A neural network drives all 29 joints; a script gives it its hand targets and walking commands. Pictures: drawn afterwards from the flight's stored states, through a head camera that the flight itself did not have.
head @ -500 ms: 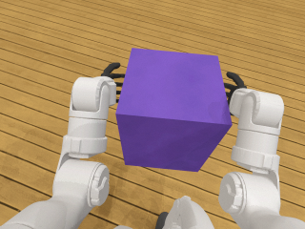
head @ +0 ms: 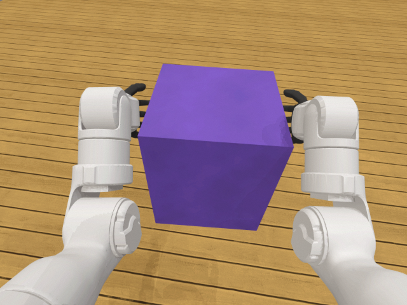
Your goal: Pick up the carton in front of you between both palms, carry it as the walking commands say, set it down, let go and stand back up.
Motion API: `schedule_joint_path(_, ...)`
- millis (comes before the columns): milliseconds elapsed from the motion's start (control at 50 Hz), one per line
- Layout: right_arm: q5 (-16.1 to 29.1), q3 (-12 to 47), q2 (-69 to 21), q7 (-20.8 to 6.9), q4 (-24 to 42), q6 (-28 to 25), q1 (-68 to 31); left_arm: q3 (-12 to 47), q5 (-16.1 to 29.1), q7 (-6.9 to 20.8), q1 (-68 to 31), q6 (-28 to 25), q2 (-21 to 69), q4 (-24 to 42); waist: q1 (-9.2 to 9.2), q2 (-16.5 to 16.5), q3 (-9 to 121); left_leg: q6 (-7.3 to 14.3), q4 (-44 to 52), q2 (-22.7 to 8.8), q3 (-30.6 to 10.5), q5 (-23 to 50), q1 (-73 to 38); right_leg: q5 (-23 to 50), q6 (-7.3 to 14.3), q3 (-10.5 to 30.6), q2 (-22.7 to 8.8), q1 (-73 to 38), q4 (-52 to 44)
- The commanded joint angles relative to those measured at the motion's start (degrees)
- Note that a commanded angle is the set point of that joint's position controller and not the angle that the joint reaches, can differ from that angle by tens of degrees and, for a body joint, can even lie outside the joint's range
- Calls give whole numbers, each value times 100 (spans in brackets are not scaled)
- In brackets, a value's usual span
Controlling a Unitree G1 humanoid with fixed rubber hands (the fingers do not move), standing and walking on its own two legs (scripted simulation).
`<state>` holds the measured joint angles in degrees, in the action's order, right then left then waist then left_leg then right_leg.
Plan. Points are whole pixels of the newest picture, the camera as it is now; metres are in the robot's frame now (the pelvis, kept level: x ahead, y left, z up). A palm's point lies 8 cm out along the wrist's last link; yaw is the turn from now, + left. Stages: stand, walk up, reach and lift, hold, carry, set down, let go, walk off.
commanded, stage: carry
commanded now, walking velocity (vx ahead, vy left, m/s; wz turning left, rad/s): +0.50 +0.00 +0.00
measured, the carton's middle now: (211, 150) +0.38 -0.02 +0.11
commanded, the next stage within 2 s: none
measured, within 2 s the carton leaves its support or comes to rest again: neither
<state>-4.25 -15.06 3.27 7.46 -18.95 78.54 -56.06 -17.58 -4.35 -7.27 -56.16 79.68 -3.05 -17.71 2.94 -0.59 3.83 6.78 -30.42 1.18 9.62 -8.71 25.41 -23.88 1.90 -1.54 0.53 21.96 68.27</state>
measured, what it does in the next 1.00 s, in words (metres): walks ahead: right foot, then left foot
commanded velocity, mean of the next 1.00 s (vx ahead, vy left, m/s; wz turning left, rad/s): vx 0.50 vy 0.00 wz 0.00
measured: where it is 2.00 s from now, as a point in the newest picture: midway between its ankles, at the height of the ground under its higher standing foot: (203, 140)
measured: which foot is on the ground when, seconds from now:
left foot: down 0.00-0.42, up 0.44-0.84, down 0.86-1.00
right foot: up 0.00-0.38, down 0.40-0.90, up 0.92-1.00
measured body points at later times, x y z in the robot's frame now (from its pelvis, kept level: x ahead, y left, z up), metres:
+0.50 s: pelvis +0.33 -0.06 +0.01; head +0.36 -0.06 +0.46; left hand +0.63 +0.10 +0.07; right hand +0.65 -0.20 +0.07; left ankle +0.16 +0.05 -0.64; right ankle +0.39 -0.14 -0.73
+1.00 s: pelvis +0.66 +0.00 +0.01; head +0.63 +0.01 +0.46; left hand +0.94 +0.14 +0.07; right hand +0.93 -0.16 +0.08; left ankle +0.73 +0.07 -0.73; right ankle +0.52 -0.13 -0.63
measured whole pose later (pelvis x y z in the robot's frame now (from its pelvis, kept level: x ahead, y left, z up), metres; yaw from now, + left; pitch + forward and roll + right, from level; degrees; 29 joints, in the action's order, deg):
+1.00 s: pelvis +0.66 +0.00 +0.01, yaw -2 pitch +3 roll +0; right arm -7.6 -6.9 -8.0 4.9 11.5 70.4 -11.4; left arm -7.7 -6.8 -4.7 -11.4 72.1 6.8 13.0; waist 0.7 1.6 7.3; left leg 4.7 -28.4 -2.8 13.9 -8.9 22.5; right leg -21.5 0.2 -2.7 -4.8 20.7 66.6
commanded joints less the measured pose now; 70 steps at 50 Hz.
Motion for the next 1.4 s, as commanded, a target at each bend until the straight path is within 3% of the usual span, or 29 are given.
schedule_joint_path(0,2909,2487,-6755,-1437,778,-131,-4783,2400,2118,1168,-4053,-165,6299,242,-44,-119,2357,380,1485,-1837,-2732,226,-2960,622,55,335,-450,1601,-86)
schedule_joint_path(60,2881,2516,-7106,-1499,820,-277,-4481,2454,2023,1148,-3651,-323,6655,212,-97,-431,2406,321,1743,-1704,-2130,388,-3094,794,-102,80,-478,1576,-855)
schedule_joint_path(100,2764,2531,-7233,-1542,808,-384,-4080,2586,1967,1148,-3281,-444,6869,228,-121,-480,2331,346,1831,-1675,-1839,1010,-3436,983,-194,-94,-524,1804,-1511)
schedule_joint_path(160,2542,2672,-7351,-1587,931,-553,-3374,2939,1962,1180,-2744,-641,7222,441,-185,-565,2194,149,1778,-1502,-1297,1983,-3827,1477,-283,-372,-516,1849,-2506)
schedule_joint_path(280,2084,3363,-7136,-1511,2012,-831,-1777,4100,2314,1272,-1948,-926,7559,1915,-138,-870,1909,29,1399,-1271,-510,3391,-4436,2232,-250,-822,-269,1459,-3897)
schedule_joint_path(320,1949,3673,-6951,-1446,2527,-880,-1116,4406,2383,1313,-1534,-958,7411,2506,-130,-965,1924,-131,991,-1200,-298,4141,-4429,2436,-161,-1029,-112,845,-4437)
schedule_joint_path(360,1886,4000,-6781,-1431,2890,-898,-377,4625,2344,1379,-852,-976,7238,2795,-252,-780,2453,-443,-349,-1015,128,4373,-3575,2726,1,-1405,127,-1271,-4960)
schedule_joint_path(380,1898,4167,-6678,-1452,3061,-905,-187,4675,2290,1432,-347,-988,7140,2830,-417,-419,2877,-591,-1365,-954,-19,2806,-2340,2609,166,-557,-648,-2856,-4758)
schedule_joint_path(400,2002,4368,-6774,-1506,3198,-861,-39,4662,2121,1458,47,-1012,6895,2824,-439,892,3545,-725,-2791,-543,-263,725,-597,3505,856,1642,-2167,-4599,-4198)
schedule_joint_path(420,2029,4480,-6791,-1567,3236,-848,200,4686,2026,1476,442,-1061,6819,2774,-461,1902,3540,-820,-3927,154,-549,-2015,1130,3916,1499,2764,-2549,-5383,-4608)
schedule_joint_path(440,2026,4585,-6822,-1590,3345,-891,429,4740,2027,1504,687,-1085,6805,3036,-469,1559,3235,-691,-4509,-119,-931,-2104,1700,4131,1448,2349,-2490,-5167,-4603)
schedule_joint_path(480,2126,4843,-6942,-1645,3670,-1010,574,4973,2011,1554,801,-1184,6874,3573,-436,487,2690,-611,-3791,-592,-1068,-1473,1759,4154,917,1482,-2207,-4264,-4795)
schedule_joint_path(520,2149,4990,-6870,-1639,3994,-1095,881,5106,2082,1616,1140,-1240,7067,3824,-396,580,2447,-692,-2927,-715,-904,-1132,1269,3438,610,857,-1982,-3477,-5223)
schedule_joint_path(620,2069,5128,-6649,-1594,4298,-1073,1943,5108,2143,1722,2104,-1166,6573,4130,-371,865,1820,-861,-1246,-657,-347,-259,1086,3122,615,-86,-1563,-2884,-5569)
schedule_joint_path(760,2031,4977,-5935,-1661,4086,-740,2138,5006,1992,1727,2297,-882,5849,3920,-403,915,716,-665,65,-522,97,836,565,3313,333,-571,-1428,-2489,-5642)
schedule_joint_path(800,2012,4877,-5759,-1671,3918,-667,2008,5001,1987,1708,2101,-813,5688,3798,-371,947,651,-572,198,-402,275,638,-27,3781,220,-699,-1423,-2361,-5178)
schedule_joint_path(840,1968,4730,-5638,-1666,3638,-617,2019,5020,2006,1681,1893,-745,5543,3682,-215,615,1076,-541,275,-83,632,-109,-1787,3882,-12,-1165,-1043,-1618,-3612)
schedule_joint_path(860,1916,4652,-5559,-1671,3516,-605,1997,5028,2013,1665,1745,-709,5492,3622,-115,-105,1378,-315,653,-1046,-868,-996,-2861,2834,-215,-1093,-767,-502,-2292)
schedule_joint_path(880,1914,4600,-5590,-1683,3322,-645,1916,5102,2088,1647,1485,-660,5658,3727,-71,-1807,1895,495,1508,-2420,-3461,-1812,-3935,926,-458,-915,-96,1022,-434)
schedule_joint_path(900,2010,4605,-5812,-1691,3285,-668,1978,5096,2144,1665,1401,-678,5772,3652,-141,-1676,1780,576,1979,-2545,-4047,-903,-3736,-359,-303,-195,-46,1598,353)
schedule_joint_path(940,2141,4708,-6258,-1713,3497,-769,1693,5126,2210,1709,1399,-808,6240,3503,-166,-520,1873,357,1662,-2284,-2861,-142,-3139,114,-91,155,-606,1622,698)
schedule_joint_path(960,2189,4780,-6460,-1737,3579,-833,1566,5141,2209,1718,1437,-884,6413,3470,-216,-206,1771,163,1766,-2191,-2335,-196,-2696,498,-74,225,-825,1495,294)
schedule_joint_path(1000,2236,4881,-6683,-1794,3643,-953,1534,5226,2157,1697,1507,-1020,6596,3516,-265,-470,1774,-64,2066,-1915,-1620,-729,-2207,982,-110,69,-867,1154,-339)
schedule_joint_path(1040,2255,4934,-6695,-1848,3634,-1032,1744,5296,2025,1643,1715,-1139,6618,3567,-257,-660,1688,-55,2265,-1802,-1225,-814,-2163,1172,-204,-119,-860,1182,-985)
schedule_joint_path(1140,2280,4981,-6378,-1857,3939,-1064,1946,5326,1972,1571,1993,-1205,6518,3822,-208,-599,1335,77,2450,-1717,-858,-346,-2611,1794,-378,-484,-802,1613,-2671)
schedule_joint_path(1260,2072,4832,-5856,-1719,3990,-859,2225,5251,2053,1576,2054,-941,5942,4033,-185,-708,865,-8,2124,-1575,-332,922,-2950,2278,-235,-827,-608,1316,-3767)
schedule_joint_path(1320,1983,4792,-5743,-1681,3876,-755,2204,5143,2073,1619,2009,-816,5757,3941,-175,-823,764,-158,1560,-1553,-153,1621,-3018,2055,-59,-1075,-471,654,-4185)
schedule_joint_path(1360,1976,4816,-5704,-1664,3823,-701,2136,5032,2067,1648,2081,-780,5717,3745,-339,-416,1286,-442,-189,-1164,339,2136,-2203,1531,6,-1385,-136,-1369,-4347)
schedule_joint_path(1380,2004,4839,-5660,-1660,3864,-669,2023,4950,2010,1661,2186,-782,5684,3637,-480,463,1754,-694,-1676,-901,320,884,-1104,670,201,218,-1221,-2559,-4756)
